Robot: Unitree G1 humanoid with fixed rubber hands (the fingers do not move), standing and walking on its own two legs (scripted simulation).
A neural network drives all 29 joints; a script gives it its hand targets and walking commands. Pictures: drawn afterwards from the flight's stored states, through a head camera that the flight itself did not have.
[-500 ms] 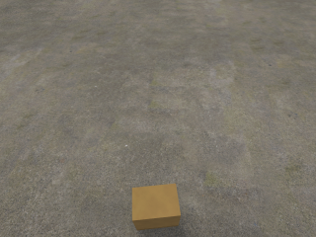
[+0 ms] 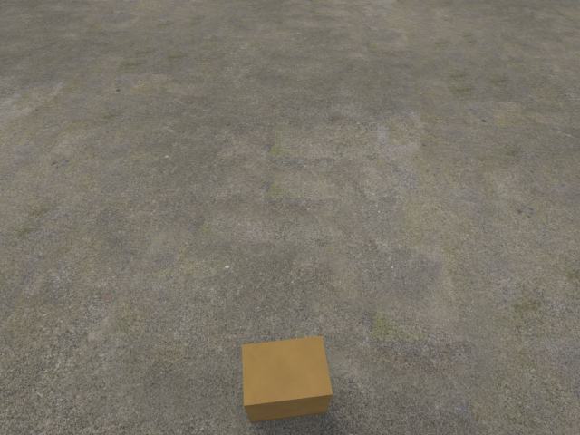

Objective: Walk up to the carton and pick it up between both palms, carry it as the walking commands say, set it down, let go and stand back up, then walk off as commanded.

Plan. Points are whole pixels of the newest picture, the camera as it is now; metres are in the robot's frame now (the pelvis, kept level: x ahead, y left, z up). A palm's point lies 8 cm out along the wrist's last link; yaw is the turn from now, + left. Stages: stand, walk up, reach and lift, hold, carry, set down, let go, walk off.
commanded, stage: walk up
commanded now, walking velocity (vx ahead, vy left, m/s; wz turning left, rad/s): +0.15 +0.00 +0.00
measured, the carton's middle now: (285, 380) +0.37 +0.02 -0.65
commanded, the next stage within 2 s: stand in 1.88 s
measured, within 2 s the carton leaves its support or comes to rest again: neither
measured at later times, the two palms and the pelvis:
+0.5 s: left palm out of the picture +0.02 +0.22 -0.14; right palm out of the picture +0.01 -0.25 -0.13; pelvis -0.01 +0.00 +0.00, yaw +0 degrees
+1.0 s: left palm out of the picture -0.07 +0.17 -0.13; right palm out of the picture -0.08 -0.28 -0.14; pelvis -0.09 -0.04 +0.01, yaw -2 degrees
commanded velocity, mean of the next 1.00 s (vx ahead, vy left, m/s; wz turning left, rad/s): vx -0.03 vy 0.01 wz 0.00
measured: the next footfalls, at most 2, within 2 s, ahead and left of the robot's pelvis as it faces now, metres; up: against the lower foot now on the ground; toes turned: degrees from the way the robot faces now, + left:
right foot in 0.82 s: -0.08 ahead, -0.16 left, +0.00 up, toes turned -1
left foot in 1.20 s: -0.03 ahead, +0.10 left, +0.00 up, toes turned +3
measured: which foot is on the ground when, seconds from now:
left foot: down 0.00-0.84, up 0.86-1.00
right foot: down 0.00-0.54, up 0.56-0.80, down 0.82-1.00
